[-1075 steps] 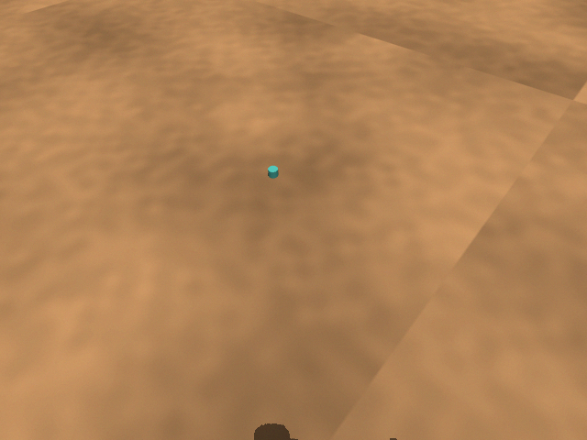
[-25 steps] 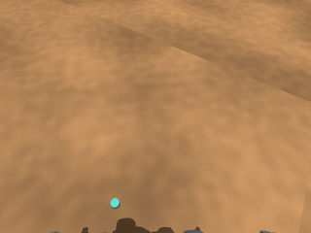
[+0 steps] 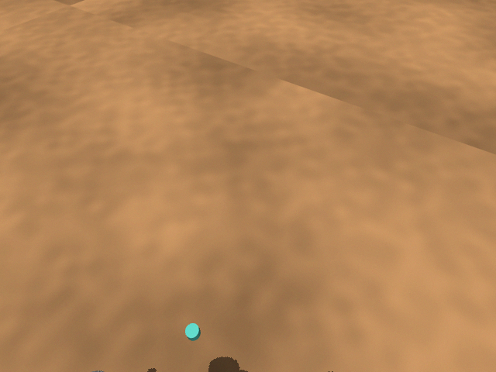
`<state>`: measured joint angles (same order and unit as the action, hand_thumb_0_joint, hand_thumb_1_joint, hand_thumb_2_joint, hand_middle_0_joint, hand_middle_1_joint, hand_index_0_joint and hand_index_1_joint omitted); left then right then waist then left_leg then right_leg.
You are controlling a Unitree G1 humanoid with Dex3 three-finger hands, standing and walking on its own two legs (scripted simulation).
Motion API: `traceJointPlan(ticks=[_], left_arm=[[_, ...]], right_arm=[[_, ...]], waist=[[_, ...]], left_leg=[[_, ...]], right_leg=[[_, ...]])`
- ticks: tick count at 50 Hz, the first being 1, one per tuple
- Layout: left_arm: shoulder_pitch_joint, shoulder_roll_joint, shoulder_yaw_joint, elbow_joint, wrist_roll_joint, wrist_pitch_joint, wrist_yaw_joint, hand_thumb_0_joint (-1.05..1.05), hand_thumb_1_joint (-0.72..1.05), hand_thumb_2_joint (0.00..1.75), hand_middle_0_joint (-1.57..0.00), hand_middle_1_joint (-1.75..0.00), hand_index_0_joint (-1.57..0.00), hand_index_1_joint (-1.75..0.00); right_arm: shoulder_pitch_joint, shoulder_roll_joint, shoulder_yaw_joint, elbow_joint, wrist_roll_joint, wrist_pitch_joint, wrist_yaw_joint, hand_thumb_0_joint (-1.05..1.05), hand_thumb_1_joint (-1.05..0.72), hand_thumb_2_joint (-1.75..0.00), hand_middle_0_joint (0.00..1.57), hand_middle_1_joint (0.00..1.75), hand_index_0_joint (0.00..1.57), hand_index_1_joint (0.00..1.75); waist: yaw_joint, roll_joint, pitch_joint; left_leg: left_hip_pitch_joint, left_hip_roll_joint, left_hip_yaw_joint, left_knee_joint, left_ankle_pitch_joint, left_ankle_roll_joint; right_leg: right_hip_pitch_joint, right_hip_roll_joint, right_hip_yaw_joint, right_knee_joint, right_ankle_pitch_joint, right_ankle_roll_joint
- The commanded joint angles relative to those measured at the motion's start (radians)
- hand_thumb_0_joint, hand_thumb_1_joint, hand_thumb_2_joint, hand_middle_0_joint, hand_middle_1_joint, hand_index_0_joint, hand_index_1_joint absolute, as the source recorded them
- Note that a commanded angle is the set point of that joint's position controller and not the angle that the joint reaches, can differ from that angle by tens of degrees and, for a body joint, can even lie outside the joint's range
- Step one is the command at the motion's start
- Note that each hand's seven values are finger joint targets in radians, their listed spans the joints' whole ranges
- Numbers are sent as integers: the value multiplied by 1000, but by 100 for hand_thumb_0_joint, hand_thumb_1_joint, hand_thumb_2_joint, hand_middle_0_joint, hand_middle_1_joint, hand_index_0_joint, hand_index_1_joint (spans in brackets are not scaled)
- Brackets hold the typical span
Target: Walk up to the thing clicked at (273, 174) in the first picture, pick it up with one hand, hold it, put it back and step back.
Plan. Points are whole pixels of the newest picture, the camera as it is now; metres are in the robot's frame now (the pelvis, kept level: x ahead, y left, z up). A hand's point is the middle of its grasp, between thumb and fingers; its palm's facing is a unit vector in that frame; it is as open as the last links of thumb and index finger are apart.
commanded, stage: stand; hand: left
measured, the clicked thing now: (192, 332) +0.37 +0.24 -0.75
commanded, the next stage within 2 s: walk up in 0.82 s
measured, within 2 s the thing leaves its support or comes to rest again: neither
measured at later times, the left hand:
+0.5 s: hand out of the picture +0.10 +0.25 -0.15, palm faces -0.03 -0.94 -0.35, open 7.4 cm
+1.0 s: hand out of the picture +0.10 +0.26 -0.16, palm faces -0.02 -0.93 -0.38, open 7.4 cm
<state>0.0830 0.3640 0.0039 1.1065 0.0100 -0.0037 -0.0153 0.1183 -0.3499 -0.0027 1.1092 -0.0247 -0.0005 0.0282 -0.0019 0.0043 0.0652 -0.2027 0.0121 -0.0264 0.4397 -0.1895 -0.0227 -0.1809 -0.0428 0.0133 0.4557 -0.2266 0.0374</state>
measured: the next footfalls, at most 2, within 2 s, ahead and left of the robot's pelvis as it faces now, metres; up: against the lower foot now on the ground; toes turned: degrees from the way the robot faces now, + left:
right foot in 1.50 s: -0.13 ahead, -0.12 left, +0.00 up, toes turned -1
left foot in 1.86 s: -0.21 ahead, +0.12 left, +0.00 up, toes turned -1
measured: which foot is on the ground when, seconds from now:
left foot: down 0.00-1.00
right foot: down 0.00-1.00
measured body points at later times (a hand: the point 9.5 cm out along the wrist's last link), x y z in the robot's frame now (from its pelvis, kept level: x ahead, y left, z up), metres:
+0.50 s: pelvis +0.02 -0.01 +0.01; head +0.03 -0.01 +0.46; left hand +0.10 +0.30 -0.12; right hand +0.11 -0.31 -0.12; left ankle +0.03 +0.13 -0.74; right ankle +0.02 -0.14 -0.74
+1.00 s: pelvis -0.01 +0.00 -0.01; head +0.05 -0.01 +0.44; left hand +0.10 +0.31 -0.13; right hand +0.09 -0.33 -0.13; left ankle +0.03 +0.13 -0.74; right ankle +0.02 -0.14 -0.74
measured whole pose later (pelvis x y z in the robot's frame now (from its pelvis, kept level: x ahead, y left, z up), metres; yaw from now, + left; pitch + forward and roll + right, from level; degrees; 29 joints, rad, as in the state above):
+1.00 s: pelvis -0.01 +0.00 -0.01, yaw +0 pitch -2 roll -1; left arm 0.03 0.37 0.04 1.03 0.00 0.03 0.00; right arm 0.03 -0.41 -0.03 1.06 0.01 0.03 0.01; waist -0.01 0.02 0.18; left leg -0.30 0.03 -0.04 0.55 -0.21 -0.01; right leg -0.24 -0.02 0.00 0.51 -0.23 0.02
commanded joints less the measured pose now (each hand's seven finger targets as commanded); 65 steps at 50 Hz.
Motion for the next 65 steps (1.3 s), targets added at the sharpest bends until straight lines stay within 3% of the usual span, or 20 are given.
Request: traceJointPlan(ticks=[1,6,11,15,23,31,40,41,44,47,50,52,54,55,56,57,58,59,62,65], left_arm=[[-44,214,42,-45,-7,-31,9,0,90,90,-20,-30,-20,-30],[-39,216,39,-33,-6,-34,13,0,90,90,-20,-30,-20,-30],[-44,211,37,-33,-5,-35,16,0,90,90,-20,-30,-20,-30],[-42,209,37,-28,-4,-31,17,0,90,90,-20,-30,-20,-30],[-36,211,38,-32,-4,-32,19,0,90,90,-20,-30,-20,-30],[-40,214,38,-33,-4,-29,21,0,90,90,-20,-30,-20,-30],[-25,216,39,-41,-3,-33,21,0,90,90,-20,-30,-20,-30],[-50,272,78,-55,-22,-11,29,0,90,90,-20,-30,-20,-30],[-11,253,85,-91,-26,6,36,0,90,90,-20,-30,-20,-30],[-41,264,92,-136,-18,23,32,0,90,90,-20,-30,-20,-30],[-120,296,102,-196,-3,36,32,0,90,90,-20,-30,-20,-30],[-158,301,104,-230,10,42,31,0,90,90,-20,-30,-20,-30],[-185,284,102,-254,8,52,31,0,90,90,-20,-30,-20,-30],[-174,251,96,-267,2,56,35,0,90,90,-20,-30,-20,-30],[-132,191,87,-266,-10,62,43,0,90,90,-20,-30,-20,-30],[-77,189,96,-264,-4,70,53,0,90,90,-20,-30,-20,-30],[-42,193,94,-265,-2,73,58,0,90,90,-20,-30,-20,-30],[-29,194,94,-254,-2,73,63,0,90,90,-20,-30,-20,-30],[41,227,103,-233,-13,73,56,0,90,90,-20,-30,-20,-30],[45,220,111,-264,0,65,48,0,90,90,-20,-30,-20,-30]], right_arm=[[-81,-232,-47,-56,10,-40,-21,0,-90,-90,20,30,20,30],[-65,-217,-47,-40,16,-42,-25,0,-90,-90,20,30,20,30],[-64,-220,-46,-34,17,-39,-27,0,-90,-90,20,30,20,30],[-76,-219,-45,-33,18,-33,-28,0,-90,-90,20,30,20,30],[-83,-222,-43,-34,18,-33,-29,0,-90,-90,20,30,20,30],[-91,-219,-40,-33,18,-26,-28,0,-90,-90,20,30,20,30],[-77,-217,-39,-32,18,-27,-28,0,-90,-90,20,30,20,30],[-103,-277,-54,-39,36,-7,-27,0,-90,-90,20,30,20,30],[-70,-255,-61,-67,51,5,-30,0,-90,-90,20,30,20,30],[-64,-253,-72,-101,48,22,-31,0,-90,-90,20,30,20,30],[3,-236,-81,-117,37,43,-29,0,-90,-90,20,30,20,30],[75,-230,-90,-123,26,50,-24,0,-90,-90,20,30,20,30],[110,-248,-103,-126,27,44,-19,0,-90,-90,20,30,20,30],[96,-275,-108,-143,22,38,-22,0,-90,-90,20,30,20,30],[59,-339,-120,-168,11,30,-25,0,-90,-90,20,30,20,30],[46,-366,-128,-192,-2,20,-30,0,-90,-90,20,30,20,30],[21,-376,-128,-201,-7,14,-37,0,-90,-90,20,30,20,30],[10,-381,-128,-216,-7,12,-41,0,-90,-90,20,30,20,30],[-87,-312,-116,-263,-14,8,-57,0,-90,-90,20,30,20,30],[5,-276,-113,-268,-10,5,-66,0,-90,-90,20,30,20,30]], waist=[[16,20,-64],[7,-2,-100],[1,3,-116],[0,9,-87],[-2,-5,-111],[-2,-22,-76],[-1,-16,-101],[2,-3,27],[1,-13,-81],[-8,-57,-147],[-22,-173,-157],[-45,-222,-139],[-65,-186,-125],[-66,-52,-100],[-50,150,-65],[-27,160,-88],[-10,123,-88],[-12,154,-98],[45,146,-98],[5,115,-149]], left_leg=[[-9,105,-115,-148,-11,41],[58,105,-88,-127,130,38],[84,109,-74,-123,168,34],[72,107,-74,-136,112,30],[119,116,-65,-126,196,28],[105,111,-63,-140,126,25],[119,114,-58,-137,169,28],[17,98,-66,-34,356,46],[62,96,-41,47,444,62],[49,50,-16,157,297,62],[32,-35,22,364,-92,49],[51,-28,-9,405,-261,65],[61,7,-36,326,-79,88],[-10,97,-141,154,120,127],[-64,237,-350,-46,359,187],[-31,310,-466,-72,458,236],[-29,347,-456,-48,552,279],[-57,357,-502,-61,506,289],[-32,239,-258,11,385,234],[128,236,-250,52,422,254]], right_leg=[[43,-75,81,-122,18,-51],[64,-83,73,-135,114,-52],[72,-87,72,-142,162,-51],[59,-80,70,-162,115,-45],[63,-85,70,-159,196,-49],[43,-81,70,-186,125,-46],[66,-83,66,-177,184,-46],[-7,-75,64,-77,379,-57],[18,-76,38,-21,450,-90],[-17,-122,91,-23,393,-135],[-111,-255,196,-39,388,-239],[-214,-288,216,-16,319,-265],[-248,-209,151,104,217,-204],[-224,-78,89,273,117,-144],[-241,111,21,470,-67,-80],[-276,155,138,597,-391,-77],[-297,153,171,714,-425,-77],[-297,161,209,778,-431,-77],[-301,130,199,811,-293,-68],[-313,122,159,724,-292,-26]])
